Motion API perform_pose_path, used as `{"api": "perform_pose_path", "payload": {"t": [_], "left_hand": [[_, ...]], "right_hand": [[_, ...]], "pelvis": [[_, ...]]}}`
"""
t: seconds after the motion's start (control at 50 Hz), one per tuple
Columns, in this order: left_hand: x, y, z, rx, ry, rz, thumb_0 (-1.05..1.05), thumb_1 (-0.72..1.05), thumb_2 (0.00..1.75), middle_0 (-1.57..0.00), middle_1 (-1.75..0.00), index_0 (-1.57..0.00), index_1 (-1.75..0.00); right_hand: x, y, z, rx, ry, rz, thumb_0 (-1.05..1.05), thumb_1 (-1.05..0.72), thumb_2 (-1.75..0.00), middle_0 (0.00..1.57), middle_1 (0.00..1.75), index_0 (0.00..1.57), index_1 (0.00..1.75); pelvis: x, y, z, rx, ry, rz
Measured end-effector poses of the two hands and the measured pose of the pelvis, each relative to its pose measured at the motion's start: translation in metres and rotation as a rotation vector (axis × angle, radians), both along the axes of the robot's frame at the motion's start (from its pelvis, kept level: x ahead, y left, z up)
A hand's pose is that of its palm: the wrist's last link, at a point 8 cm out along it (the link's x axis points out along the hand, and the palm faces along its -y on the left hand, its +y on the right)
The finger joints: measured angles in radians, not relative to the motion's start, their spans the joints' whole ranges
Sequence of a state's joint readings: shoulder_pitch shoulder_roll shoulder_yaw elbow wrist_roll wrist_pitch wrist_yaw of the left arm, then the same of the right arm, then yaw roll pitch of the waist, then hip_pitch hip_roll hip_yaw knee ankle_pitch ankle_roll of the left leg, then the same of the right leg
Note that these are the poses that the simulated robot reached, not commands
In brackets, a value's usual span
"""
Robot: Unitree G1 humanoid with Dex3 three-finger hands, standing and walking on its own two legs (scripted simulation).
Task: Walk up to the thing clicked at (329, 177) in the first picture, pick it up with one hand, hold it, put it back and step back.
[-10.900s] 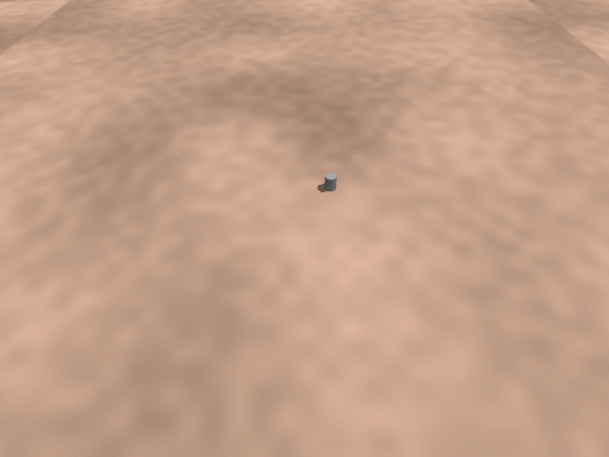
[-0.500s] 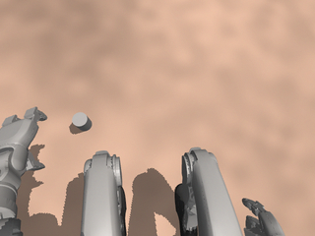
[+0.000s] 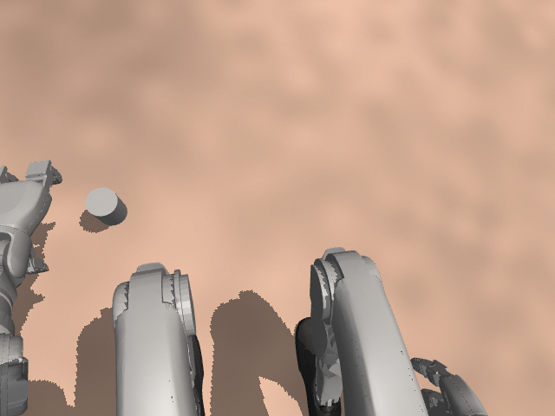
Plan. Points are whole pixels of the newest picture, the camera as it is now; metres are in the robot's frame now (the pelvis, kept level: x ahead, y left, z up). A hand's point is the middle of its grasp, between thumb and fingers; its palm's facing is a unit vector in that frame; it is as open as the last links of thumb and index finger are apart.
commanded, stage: rise first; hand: left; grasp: from above
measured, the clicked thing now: (107, 207) +0.47 +0.29 -0.32
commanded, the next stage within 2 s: none
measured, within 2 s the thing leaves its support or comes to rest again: neither
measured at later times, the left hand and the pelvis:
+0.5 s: hand (46, 221) +0.41 +0.34 -0.19, palm faces -0.44 -0.09 -0.89, open 14.0 cm; pelvis +0.01 +0.00 -0.02, yaw -1 degrees
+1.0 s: hand (52, 215) +0.42 +0.34 -0.20, palm faces -0.43 -0.09 -0.90, open 14.1 cm; pelvis +0.01 +0.00 -0.03, yaw -2 degrees
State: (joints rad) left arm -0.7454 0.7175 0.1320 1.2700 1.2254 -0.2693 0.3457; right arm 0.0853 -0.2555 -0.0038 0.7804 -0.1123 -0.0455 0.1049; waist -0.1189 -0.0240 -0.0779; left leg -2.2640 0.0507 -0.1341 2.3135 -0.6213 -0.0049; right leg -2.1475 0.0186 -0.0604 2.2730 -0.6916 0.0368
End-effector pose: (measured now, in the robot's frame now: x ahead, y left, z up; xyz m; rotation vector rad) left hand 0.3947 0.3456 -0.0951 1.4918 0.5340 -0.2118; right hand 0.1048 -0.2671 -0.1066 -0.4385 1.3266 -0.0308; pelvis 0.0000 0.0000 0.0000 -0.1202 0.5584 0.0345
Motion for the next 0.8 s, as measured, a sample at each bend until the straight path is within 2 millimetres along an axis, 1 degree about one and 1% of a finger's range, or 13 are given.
{"api": "perform_pose_path", "payload": {"t": [0.18,0.36,0.6,0.8], "left_hand": [[0.01,-0.002,-0.015,-0.008,0.008,-0.018,0.0,-0.51,0.98,-0.08,-1.04,-0.1,-1.02],[0.017,-0.002,-0.027,-0.01,-0.016,-0.016,0.0,-0.51,0.98,-0.08,-1.05,-0.1,-1.02],[0.025,-0.004,-0.035,-0.006,-0.016,-0.006,0.0,-0.51,0.97,-0.07,-1.05,-0.1,-1.02],[0.028,-0.005,-0.04,-0.014,-0.012,0.0,0.0,-0.51,0.98,-0.08,-1.05,-0.09,-1.03]], "right_hand": [[-0.002,-0.002,-0.011,0.002,0.04,0.009,0.01,-0.91,-0.9,0.2,0.3,0.21,0.3],[-0.005,-0.007,-0.017,-0.017,0.073,0.008,0.01,-0.91,-0.9,0.2,0.3,0.21,0.3],[-0.005,-0.007,-0.019,-0.019,0.074,0.002,0.01,-0.91,-0.9,0.2,0.3,0.21,0.3],[-0.011,-0.008,-0.022,-0.017,0.083,0.01,0.01,-0.91,-0.9,0.2,0.3,0.21,0.3]], "pelvis": [[0.005,-0.002,-0.01,0.002,0.002,-0.011],[0.009,-0.003,-0.018,-0.001,0.005,-0.019],[0.011,-0.002,-0.022,-0.003,0.006,-0.022],[0.01,-0.003,-0.027,-0.007,-0.005,-0.028]]}}
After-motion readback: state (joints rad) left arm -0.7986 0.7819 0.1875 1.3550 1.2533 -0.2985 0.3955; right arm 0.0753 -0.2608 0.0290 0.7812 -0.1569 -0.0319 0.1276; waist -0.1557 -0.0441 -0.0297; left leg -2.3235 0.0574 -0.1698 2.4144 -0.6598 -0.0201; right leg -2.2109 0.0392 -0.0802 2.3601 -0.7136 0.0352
